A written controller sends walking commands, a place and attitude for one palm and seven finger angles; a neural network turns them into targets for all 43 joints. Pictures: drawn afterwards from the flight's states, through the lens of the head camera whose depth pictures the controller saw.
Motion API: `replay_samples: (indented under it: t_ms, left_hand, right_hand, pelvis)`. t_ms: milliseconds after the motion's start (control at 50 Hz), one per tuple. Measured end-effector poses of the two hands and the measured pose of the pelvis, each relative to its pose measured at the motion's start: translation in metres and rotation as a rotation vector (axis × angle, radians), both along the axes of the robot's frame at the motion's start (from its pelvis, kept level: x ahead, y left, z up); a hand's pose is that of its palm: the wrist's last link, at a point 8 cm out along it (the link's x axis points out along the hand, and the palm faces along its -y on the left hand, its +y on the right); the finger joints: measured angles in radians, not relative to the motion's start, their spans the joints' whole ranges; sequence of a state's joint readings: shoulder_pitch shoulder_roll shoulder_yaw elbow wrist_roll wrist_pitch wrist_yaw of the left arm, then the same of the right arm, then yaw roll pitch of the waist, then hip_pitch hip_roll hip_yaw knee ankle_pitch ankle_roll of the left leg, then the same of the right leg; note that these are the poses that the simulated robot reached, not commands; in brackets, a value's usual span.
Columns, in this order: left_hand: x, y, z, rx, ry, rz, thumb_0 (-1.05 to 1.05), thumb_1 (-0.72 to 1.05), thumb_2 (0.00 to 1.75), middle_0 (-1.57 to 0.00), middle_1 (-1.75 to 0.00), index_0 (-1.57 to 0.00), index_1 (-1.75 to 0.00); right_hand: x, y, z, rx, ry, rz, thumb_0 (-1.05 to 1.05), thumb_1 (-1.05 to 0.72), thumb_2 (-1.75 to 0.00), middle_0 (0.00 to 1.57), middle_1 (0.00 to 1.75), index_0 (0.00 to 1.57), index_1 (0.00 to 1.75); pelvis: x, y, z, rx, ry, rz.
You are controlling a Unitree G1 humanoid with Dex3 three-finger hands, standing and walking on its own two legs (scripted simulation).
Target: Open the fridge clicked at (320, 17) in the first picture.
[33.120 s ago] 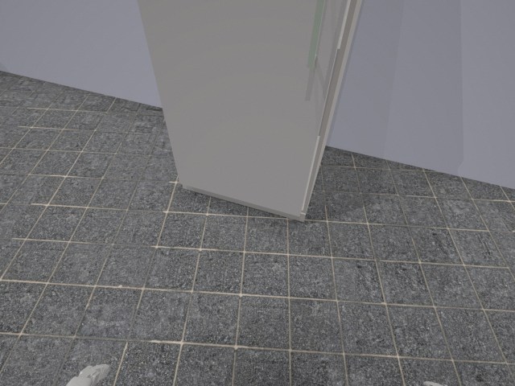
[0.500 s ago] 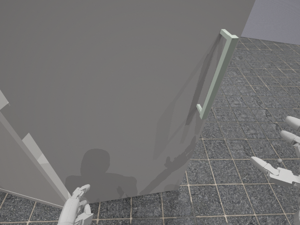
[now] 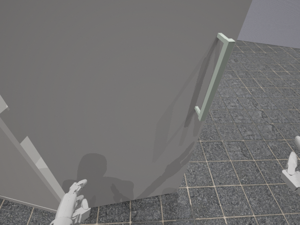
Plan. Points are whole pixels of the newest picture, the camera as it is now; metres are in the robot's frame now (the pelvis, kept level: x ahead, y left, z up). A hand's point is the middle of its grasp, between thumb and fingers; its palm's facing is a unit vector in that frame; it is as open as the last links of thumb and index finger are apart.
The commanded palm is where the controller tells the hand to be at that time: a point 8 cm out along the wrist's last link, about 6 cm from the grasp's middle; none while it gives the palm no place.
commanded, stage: draw the hand back to the body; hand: right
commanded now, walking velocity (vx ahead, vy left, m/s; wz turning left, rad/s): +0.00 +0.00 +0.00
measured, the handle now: (210, 82) +0.45 -0.18 +0.18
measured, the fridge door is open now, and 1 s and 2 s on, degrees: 67 67 67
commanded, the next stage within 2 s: step back with the hand held close in 0.16 s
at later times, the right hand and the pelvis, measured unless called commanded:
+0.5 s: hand (280, 166) +0.20 -0.27 +0.15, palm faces +0.38 +0.82 -0.43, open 7.4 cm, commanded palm +0.13 -0.31 +0.17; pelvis -0.02 -0.01 +0.00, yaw +2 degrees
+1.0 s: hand out of the picture +0.08 -0.32 +0.15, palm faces +0.49 +0.76 -0.43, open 7.4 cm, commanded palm +0.02 -0.35 +0.17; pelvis -0.10 -0.04 -0.02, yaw -3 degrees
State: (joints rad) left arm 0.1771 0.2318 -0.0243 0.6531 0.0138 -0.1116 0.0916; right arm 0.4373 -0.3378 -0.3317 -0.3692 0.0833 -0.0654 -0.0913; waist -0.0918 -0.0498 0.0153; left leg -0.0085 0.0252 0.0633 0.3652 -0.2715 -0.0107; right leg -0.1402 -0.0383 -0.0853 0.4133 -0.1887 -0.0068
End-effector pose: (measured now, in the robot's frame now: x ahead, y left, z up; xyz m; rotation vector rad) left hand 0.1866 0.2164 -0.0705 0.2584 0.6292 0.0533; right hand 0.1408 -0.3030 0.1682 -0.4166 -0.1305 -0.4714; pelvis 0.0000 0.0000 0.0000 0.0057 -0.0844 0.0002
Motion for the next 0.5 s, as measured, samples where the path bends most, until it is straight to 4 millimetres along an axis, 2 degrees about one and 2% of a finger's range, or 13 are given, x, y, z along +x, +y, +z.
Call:
replay_samples:
  t_ms: [240,340,420,500]
  left_hand:
    - [-0.010,0.002,-0.004,-0.006,0.023,0.006,0.01,0.90,0.90,-0.21,-0.30,-0.20,-0.30]
    - [-0.014,0.007,-0.005,0.005,0.042,0.015,0.01,0.90,0.90,-0.21,-0.30,-0.20,-0.30]
    - [-0.018,0.010,-0.005,0.017,0.070,0.044,0.01,0.90,0.90,-0.21,-0.30,-0.20,-0.30]
    - [-0.026,0.010,-0.002,0.025,0.080,0.092,0.01,0.90,0.90,-0.21,-0.30,-0.20,-0.30]
  right_hand:
    - [0.002,0.005,-0.005,0.016,0.023,0.011,0.02,-0.89,-0.90,0.21,0.31,0.21,0.30]
    - [0.004,0.004,0.003,-0.018,0.001,0.022,0.02,-0.89,-0.90,0.21,0.31,0.21,0.30]
    - [0.012,0.000,0.009,-0.072,-0.022,0.051,0.02,-0.89,-0.90,0.21,0.31,0.21,0.30]
    - [0.018,-0.002,0.002,-0.082,0.014,0.104,0.01,-0.89,-0.90,0.21,0.31,0.21,0.30]
  pelvis:
    - [-0.004,0.004,0.001,0.001,-0.007,0.004]
    - [-0.004,0.003,0.001,0.008,0.006,0.004]
    - [-0.009,-0.001,0.000,0.019,0.043,0.015]
    - [-0.016,-0.010,-0.001,0.016,0.069,0.032]
